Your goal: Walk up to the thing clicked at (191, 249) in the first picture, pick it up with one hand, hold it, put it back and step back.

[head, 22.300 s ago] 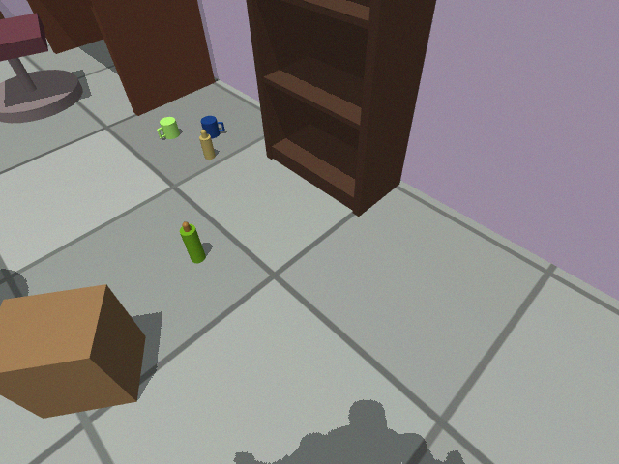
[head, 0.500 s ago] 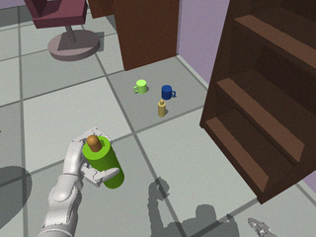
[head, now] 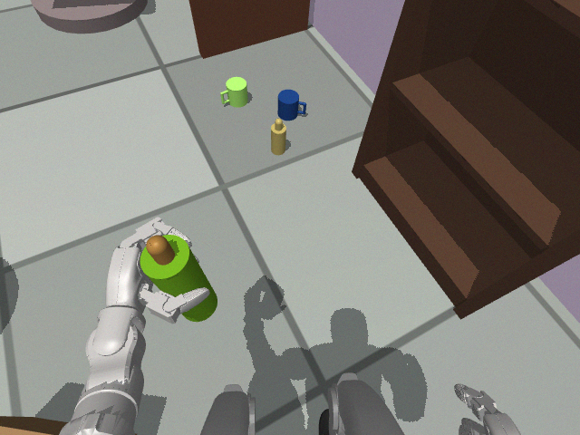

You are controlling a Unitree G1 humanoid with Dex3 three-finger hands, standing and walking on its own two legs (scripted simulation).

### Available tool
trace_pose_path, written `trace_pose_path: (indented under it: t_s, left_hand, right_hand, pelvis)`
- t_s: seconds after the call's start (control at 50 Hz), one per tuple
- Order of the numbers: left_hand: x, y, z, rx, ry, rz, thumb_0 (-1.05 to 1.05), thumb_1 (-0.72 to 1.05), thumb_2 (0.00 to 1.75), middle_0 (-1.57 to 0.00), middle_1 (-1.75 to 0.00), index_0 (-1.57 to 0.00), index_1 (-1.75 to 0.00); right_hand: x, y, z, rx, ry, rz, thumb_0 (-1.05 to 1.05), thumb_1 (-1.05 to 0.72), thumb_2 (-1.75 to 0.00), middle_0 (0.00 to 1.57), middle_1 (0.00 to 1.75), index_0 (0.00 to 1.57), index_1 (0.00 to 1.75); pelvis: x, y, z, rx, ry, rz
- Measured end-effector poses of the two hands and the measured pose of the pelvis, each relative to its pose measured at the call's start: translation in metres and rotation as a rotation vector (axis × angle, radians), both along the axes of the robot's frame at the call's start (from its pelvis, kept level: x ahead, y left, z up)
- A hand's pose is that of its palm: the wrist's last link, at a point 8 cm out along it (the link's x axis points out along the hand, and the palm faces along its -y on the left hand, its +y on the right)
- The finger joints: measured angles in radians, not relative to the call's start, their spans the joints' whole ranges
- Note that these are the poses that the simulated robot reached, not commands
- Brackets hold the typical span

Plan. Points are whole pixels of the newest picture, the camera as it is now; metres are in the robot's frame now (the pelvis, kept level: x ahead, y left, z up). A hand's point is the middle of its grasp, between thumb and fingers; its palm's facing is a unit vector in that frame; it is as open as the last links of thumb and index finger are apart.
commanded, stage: crouch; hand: left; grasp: from the side
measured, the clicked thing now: (180, 277) +0.35 +0.16 -0.03
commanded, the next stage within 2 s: lower in 1.48 s
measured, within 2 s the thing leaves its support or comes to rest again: neither
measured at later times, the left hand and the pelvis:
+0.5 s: hand (201, 291) +0.40 +0.17 -0.27, palm faces -0.01 -1.00 -0.03, open 9.4 cm; pelvis -0.05 +0.00 -0.22, yaw -1 degrees
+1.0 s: hand (206, 297) +0.43 +0.18 -0.39, palm faces +0.01 -1.00 -0.03, open 9.4 cm; pelvis -0.07 +0.01 -0.33, yaw -4 degrees
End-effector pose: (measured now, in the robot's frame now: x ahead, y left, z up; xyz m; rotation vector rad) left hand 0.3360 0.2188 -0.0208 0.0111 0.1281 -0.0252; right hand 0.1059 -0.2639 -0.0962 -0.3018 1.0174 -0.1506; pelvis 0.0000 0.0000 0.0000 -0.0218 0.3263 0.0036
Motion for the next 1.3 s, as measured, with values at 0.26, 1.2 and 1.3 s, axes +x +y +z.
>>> trace_pose_path:
  t_s: [0.26, 1.2, 1.3]
  left_hand:
    - [0.033, 0.02, -0.128, 0.038, -0.079, 0.043, -0.04, -0.46, 1.02, -0.82, -1.18, -0.87, -1.22]
    - [0.072, 0.028, -0.401, 0.04, -0.026, 0.047, -0.04, -0.47, 1.05, -0.82, -1.18, -0.87, -1.23]
    - [0.074, 0.029, -0.405, 0.055, -0.027, 0.036, -0.04, -0.47, 1.05, -0.82, -1.18, -0.87, -1.23]
  right_hand:
    - [-0.02, 0.004, -0.139, 0.0, 0.129, 0.033, 0.01, -0.91, -0.91, 0.2, 0.3, 0.2, 0.3]
    - [-0.139, 0.002, -0.324, -0.099, 0.462, 0.092, 0.01, -0.92, -0.91, 0.2, 0.3, 0.2, 0.3]
    - [-0.136, 0.001, -0.326, -0.106, 0.478, 0.116, 0.0, -0.93, -0.91, 0.2, 0.3, 0.2, 0.3]
  pelvis:
    - [-0.021, 0.004, -0.123, -0.013, 0.209, -0.007]
    - [-0.07, 0.015, -0.34, -0.102, 0.187, -0.044]
    - [-0.069, 0.015, -0.342, -0.111, 0.181, -0.044]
